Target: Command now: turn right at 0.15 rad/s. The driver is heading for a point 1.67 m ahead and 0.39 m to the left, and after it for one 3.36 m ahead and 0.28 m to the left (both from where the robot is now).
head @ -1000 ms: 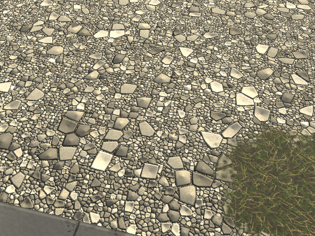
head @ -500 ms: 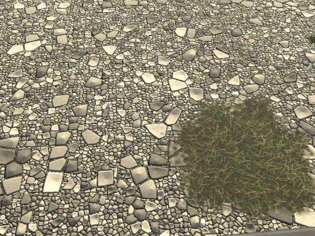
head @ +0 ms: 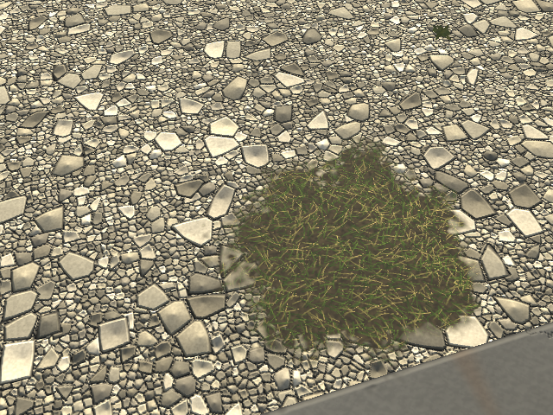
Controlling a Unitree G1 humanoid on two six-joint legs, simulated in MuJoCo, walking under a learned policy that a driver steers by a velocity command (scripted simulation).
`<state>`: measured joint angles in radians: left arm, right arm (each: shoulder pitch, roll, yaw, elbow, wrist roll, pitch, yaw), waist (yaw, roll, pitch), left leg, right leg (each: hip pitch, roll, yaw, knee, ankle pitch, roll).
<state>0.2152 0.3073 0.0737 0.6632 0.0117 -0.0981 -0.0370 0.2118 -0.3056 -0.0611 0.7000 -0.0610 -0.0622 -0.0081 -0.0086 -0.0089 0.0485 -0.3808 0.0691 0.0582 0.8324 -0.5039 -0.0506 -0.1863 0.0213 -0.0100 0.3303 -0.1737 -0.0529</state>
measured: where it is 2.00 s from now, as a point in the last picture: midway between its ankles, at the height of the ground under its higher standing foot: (260, 409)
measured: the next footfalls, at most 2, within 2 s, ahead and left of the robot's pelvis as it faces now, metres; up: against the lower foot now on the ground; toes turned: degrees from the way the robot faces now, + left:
left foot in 0.16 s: +0.05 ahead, +0.14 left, +0.00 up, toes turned +4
left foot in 1.28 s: +0.13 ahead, +0.16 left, +0.00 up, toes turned +2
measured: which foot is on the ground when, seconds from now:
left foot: up 0.00-0.14, down 0.16-1.00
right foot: down 0.00-1.00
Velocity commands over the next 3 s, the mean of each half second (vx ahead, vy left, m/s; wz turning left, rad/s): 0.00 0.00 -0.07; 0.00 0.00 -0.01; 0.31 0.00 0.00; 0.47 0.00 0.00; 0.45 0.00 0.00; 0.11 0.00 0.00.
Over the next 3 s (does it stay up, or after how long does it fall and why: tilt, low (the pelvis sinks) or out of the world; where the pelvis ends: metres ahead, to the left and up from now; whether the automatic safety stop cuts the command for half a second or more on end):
stays up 0.85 0.08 -0.20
